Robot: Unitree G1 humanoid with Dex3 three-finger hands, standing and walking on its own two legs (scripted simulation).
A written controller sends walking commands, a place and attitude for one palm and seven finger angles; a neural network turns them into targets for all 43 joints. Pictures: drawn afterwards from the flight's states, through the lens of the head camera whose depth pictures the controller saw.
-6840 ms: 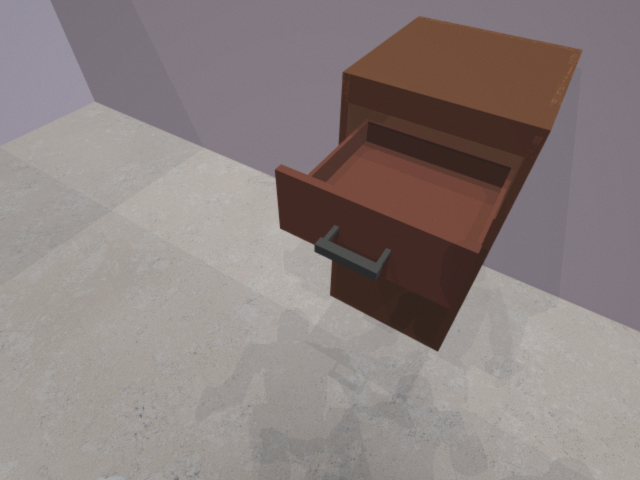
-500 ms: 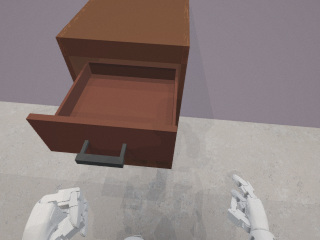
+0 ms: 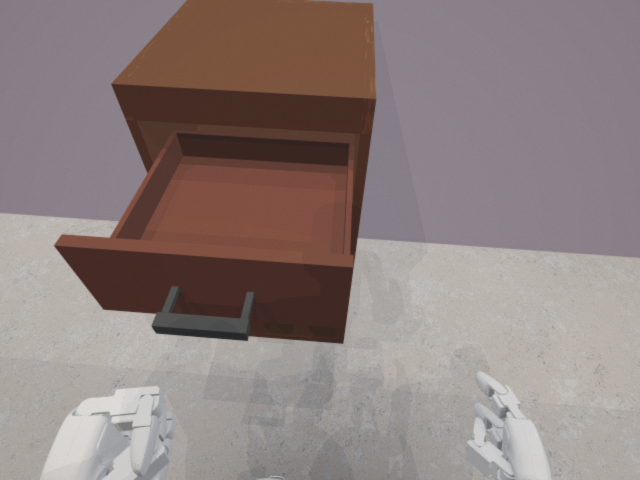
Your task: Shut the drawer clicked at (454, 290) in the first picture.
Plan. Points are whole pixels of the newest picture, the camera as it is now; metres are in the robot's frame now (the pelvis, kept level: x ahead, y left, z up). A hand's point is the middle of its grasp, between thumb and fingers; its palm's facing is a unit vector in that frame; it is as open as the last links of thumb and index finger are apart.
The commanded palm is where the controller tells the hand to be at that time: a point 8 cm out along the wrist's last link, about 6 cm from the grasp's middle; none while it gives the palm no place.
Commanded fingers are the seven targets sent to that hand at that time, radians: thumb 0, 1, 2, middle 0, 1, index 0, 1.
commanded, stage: raise the hand and make a fist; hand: left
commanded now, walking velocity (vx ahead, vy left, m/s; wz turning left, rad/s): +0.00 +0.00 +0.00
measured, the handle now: (206, 311) +0.33 +0.19 +0.01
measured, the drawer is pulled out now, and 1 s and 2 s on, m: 0.29 0.29 0.29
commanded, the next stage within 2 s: bring the fist close to the handle in 0.10 s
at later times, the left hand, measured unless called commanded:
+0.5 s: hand (178, 440) +0.15 +0.15 +0.07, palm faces +0.02 -1.00 -0.06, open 3.3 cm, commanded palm +0.12 +0.21 +0.07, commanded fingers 0.00 0.90 0.90 -1.40 -1.60 -1.40 -1.60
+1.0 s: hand (206, 404) +0.20 +0.15 +0.02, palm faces +0.01 -1.00 -0.06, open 3.3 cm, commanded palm +0.18 +0.21 +0.02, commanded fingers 0.00 0.90 0.90 -1.40 -1.60 -1.40 -1.60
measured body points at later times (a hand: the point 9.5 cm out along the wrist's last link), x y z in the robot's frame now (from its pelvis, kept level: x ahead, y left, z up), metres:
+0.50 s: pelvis +0.00 -0.02 +0.00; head +0.03 -0.02 +0.44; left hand +0.15 +0.21 +0.08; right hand +0.19 -0.24 -0.06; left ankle +0.00 +0.09 -0.68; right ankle +0.01 -0.12 -0.68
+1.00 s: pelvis +0.00 -0.02 -0.03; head +0.07 -0.02 +0.42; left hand +0.20 +0.20 +0.03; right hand +0.18 -0.25 -0.10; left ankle +0.00 +0.09 -0.68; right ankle +0.01 -0.12 -0.68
